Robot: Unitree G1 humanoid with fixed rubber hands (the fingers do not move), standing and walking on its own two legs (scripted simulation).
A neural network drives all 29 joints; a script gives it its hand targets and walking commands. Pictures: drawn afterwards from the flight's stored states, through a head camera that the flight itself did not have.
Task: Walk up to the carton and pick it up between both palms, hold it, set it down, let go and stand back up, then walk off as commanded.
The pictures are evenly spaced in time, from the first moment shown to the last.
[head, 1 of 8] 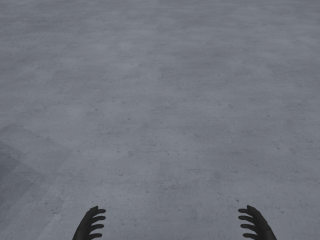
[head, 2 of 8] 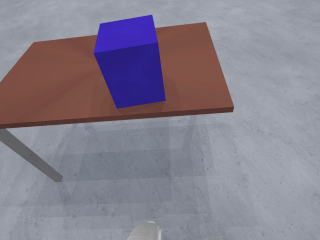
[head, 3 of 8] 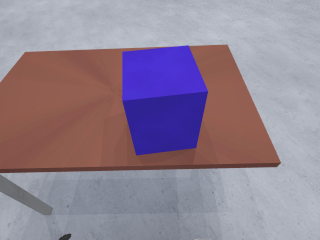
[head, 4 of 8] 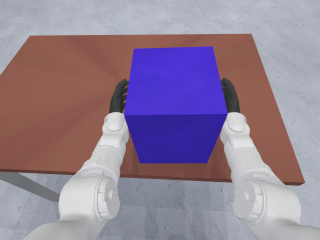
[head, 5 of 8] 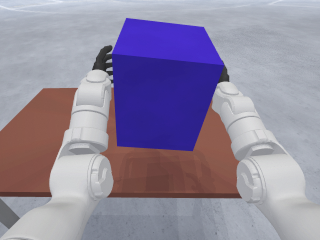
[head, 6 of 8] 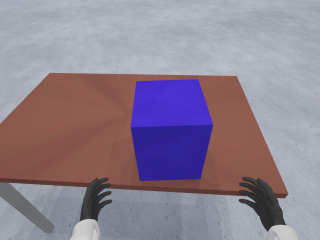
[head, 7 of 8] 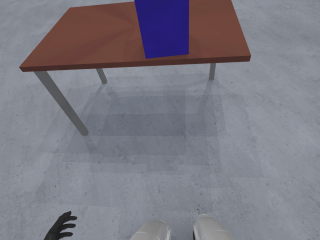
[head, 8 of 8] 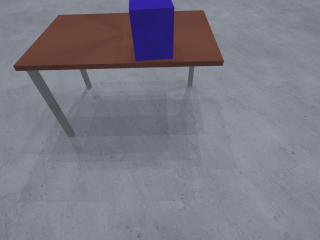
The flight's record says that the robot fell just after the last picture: no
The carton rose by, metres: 0.22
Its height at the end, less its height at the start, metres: +0.00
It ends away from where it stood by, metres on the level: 0.02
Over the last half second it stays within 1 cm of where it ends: yes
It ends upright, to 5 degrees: yes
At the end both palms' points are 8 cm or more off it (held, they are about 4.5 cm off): yes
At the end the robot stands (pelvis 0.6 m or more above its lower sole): yes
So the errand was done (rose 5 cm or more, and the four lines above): yes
